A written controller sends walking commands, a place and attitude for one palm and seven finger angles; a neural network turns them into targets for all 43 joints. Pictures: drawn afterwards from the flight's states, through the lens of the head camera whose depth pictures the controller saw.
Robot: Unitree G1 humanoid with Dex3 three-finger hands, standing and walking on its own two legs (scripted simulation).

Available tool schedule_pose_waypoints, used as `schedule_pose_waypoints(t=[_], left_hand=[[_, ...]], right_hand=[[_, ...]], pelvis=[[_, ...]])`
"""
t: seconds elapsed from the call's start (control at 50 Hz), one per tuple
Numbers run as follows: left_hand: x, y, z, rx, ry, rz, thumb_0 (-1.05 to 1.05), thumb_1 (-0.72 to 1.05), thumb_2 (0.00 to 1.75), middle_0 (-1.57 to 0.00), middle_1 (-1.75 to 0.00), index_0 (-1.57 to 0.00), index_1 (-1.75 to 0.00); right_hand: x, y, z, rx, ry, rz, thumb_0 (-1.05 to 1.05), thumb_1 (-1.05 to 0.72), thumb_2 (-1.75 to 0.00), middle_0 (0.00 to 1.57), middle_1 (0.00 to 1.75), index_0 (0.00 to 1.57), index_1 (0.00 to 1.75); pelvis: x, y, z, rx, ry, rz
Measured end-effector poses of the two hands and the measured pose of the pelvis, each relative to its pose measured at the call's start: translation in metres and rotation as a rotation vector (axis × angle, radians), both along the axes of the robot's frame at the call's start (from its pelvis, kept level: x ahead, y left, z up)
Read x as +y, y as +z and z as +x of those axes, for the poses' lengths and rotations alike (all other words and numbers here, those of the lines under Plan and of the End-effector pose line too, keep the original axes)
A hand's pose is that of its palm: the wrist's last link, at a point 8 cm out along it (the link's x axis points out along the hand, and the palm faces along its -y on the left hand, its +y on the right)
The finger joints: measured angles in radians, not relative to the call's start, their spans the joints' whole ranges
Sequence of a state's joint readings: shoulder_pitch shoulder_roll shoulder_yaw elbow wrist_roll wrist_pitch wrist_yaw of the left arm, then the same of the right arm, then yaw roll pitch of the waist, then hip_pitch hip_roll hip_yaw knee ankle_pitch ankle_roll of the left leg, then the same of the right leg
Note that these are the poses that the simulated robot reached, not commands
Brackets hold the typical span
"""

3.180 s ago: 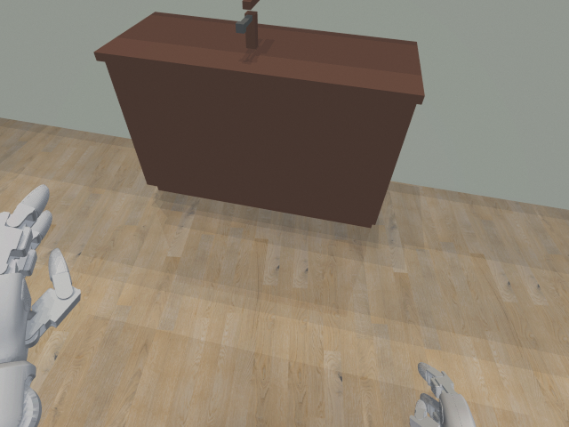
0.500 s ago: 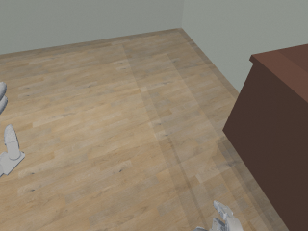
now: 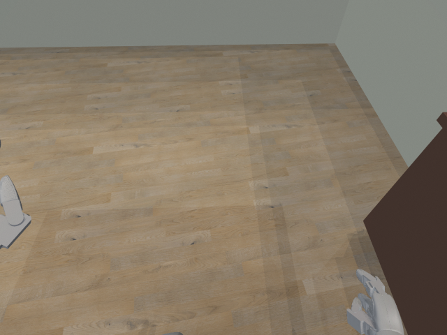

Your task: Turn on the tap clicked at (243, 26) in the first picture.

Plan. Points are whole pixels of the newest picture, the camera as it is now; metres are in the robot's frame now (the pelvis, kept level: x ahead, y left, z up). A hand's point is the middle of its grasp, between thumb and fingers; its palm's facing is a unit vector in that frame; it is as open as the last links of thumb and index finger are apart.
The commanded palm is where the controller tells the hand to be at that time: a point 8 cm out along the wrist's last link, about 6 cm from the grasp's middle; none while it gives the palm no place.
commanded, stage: walk to a spot facing it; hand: left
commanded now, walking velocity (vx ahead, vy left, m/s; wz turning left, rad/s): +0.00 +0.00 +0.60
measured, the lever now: out of the picture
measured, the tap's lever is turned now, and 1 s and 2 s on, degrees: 0 0 0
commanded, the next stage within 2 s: turn to face it in 1.94 s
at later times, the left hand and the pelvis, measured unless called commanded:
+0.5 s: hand out of the picture +0.10 +0.26 +0.17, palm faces +0.65 -0.60 -0.47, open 7.4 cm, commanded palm +0.05 +0.27 +0.18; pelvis -0.02 -0.05 +0.00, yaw +17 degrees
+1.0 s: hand out of the picture -0.06 +0.25 +0.18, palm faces +0.86 -0.38 -0.35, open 7.5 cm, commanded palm -0.12 +0.25 +0.18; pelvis -0.08 -0.07 -0.01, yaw +37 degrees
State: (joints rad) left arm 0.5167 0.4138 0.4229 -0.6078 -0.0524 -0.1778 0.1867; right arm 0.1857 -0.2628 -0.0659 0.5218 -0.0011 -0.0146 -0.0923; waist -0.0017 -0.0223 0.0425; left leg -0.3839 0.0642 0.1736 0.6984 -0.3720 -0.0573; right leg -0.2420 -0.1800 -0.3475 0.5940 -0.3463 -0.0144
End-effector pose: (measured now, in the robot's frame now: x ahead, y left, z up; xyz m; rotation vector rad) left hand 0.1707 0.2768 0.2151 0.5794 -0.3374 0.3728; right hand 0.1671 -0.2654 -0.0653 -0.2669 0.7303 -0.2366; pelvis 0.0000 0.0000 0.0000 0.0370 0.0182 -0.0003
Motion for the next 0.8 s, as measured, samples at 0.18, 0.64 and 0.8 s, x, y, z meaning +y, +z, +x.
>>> schedule_pose_waypoints(t=[0.18,0.64,0.8], left_hand=[[0.026,-0.034,-0.01,0.017,0.037,-0.115,0.01,0.89,0.89,-0.21,-0.31,-0.2,-0.3],[-0.038,-0.031,-0.146,0.1,0.431,-0.192,0.02,0.89,0.89,-0.21,-0.31,-0.21,-0.3],[-0.034,0.0,-0.195,0.047,0.516,-0.044,0.01,0.88,0.89,-0.21,-0.31,-0.21,-0.3]], right_hand=[[0.084,-0.01,0.015,0.039,0.182,0.104,0.01,-0.91,-0.89,0.2,0.29,0.2,0.3],[0.034,-0.021,0.043,0.063,0.461,0.08,0.01,-0.9,-0.89,0.21,0.3,0.2,0.3],[0.032,-0.006,0.054,0.018,0.5,0.022,0.01,-0.91,-0.89,0.2,0.29,0.2,0.3]], pelvis=[[0.009,-0.003,-0.001,-0.024,0.129,-0.057],[-0.07,0.008,-0.025,-0.03,0.425,0.015],[-0.08,0.01,-0.042,-0.003,0.526,0.018]])
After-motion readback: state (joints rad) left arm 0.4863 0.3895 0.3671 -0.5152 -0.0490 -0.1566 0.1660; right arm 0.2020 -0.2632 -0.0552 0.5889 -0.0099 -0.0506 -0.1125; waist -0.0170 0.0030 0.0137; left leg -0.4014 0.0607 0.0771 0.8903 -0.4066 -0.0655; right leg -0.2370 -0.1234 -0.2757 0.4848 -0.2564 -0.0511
